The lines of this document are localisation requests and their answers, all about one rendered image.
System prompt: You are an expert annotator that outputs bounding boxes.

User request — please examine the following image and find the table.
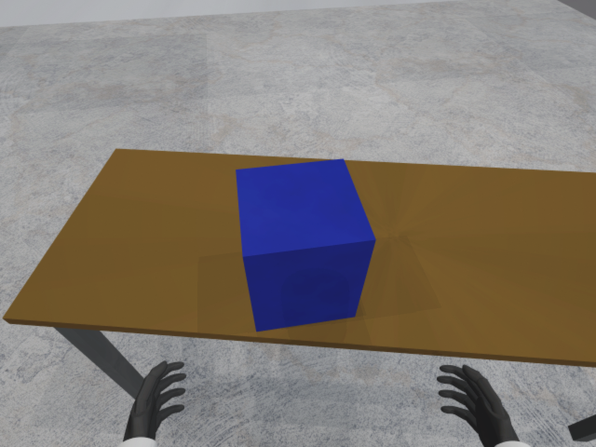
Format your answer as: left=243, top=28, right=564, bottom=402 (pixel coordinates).
left=2, top=149, right=596, bottom=442

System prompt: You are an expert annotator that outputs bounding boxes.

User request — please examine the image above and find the carton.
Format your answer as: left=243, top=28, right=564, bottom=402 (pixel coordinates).
left=236, top=159, right=376, bottom=332

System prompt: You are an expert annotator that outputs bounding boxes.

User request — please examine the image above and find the left robot hand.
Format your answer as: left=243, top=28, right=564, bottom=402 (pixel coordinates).
left=123, top=360, right=186, bottom=441

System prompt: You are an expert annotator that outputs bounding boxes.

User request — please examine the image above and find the right robot hand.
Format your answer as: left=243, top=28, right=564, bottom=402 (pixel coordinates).
left=437, top=364, right=520, bottom=447

